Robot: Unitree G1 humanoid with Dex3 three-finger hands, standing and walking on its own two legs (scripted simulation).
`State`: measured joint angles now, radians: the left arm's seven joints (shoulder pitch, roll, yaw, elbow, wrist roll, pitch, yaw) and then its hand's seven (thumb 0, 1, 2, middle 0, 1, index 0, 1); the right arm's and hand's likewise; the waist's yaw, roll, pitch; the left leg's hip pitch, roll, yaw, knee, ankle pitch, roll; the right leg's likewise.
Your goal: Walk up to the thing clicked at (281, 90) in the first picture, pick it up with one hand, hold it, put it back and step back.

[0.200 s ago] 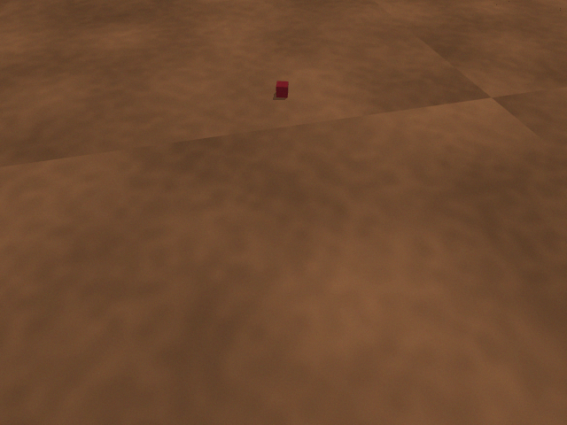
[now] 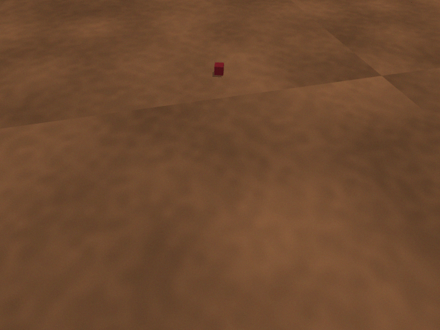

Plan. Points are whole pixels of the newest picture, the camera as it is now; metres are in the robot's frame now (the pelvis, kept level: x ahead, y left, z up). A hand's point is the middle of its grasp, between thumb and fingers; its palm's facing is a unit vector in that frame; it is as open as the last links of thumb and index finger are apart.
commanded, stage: stand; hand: left
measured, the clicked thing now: (219, 68) +2.22 +0.05 -0.74
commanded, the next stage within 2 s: walk up in 0.92 s
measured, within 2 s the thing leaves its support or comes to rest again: neither
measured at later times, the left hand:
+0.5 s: hand out of the picture +0.08 +0.25 -0.16, palm faces -0.03 -0.94 -0.34, open 7.4 cm
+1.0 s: hand out of the picture +0.08 +0.26 -0.15, palm faces -0.02 -0.95 -0.32, open 7.4 cm
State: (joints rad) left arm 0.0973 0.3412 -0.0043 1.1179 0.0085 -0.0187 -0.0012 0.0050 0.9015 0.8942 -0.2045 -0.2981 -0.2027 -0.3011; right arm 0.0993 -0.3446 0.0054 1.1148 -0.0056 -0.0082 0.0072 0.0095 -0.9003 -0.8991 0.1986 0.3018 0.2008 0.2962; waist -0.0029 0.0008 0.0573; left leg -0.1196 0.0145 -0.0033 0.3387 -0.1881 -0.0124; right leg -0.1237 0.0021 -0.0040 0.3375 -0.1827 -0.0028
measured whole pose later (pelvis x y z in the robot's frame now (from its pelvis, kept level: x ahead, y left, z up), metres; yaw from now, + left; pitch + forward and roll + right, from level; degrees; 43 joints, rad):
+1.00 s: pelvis +0.01 +0.00 +0.00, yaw -1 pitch +0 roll +0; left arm 0.17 0.37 0.04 1.07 0.03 -0.02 -0.05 0.01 0.90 0.89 -0.21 -0.30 -0.20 -0.30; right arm 0.16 -0.36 -0.04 1.07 -0.03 -0.03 0.05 0.01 -0.90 -0.90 0.20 0.30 0.20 0.30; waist 0.01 -0.01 0.00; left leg -0.16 0.00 0.01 0.44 -0.38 0.04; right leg -0.19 -0.01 0.01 0.48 -0.40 -0.03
